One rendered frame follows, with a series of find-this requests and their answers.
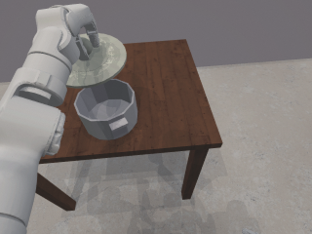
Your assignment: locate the left robot hand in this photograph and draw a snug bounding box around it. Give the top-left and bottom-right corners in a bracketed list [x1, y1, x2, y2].
[63, 4, 99, 61]

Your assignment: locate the left robot forearm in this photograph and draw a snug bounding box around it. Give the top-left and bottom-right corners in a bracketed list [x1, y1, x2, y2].
[0, 5, 81, 119]

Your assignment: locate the knob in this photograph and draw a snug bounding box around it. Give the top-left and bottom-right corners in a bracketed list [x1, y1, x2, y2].
[81, 37, 93, 55]

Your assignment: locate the pot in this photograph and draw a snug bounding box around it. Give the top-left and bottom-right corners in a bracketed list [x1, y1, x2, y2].
[74, 79, 138, 140]

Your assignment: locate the lid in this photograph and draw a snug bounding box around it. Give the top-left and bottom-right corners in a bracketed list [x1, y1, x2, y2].
[66, 33, 127, 89]

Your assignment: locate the table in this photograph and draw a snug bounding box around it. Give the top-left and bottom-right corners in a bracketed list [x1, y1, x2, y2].
[35, 39, 223, 212]

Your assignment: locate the robot left upper arm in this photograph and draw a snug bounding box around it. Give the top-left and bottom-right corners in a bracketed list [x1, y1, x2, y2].
[0, 95, 66, 234]

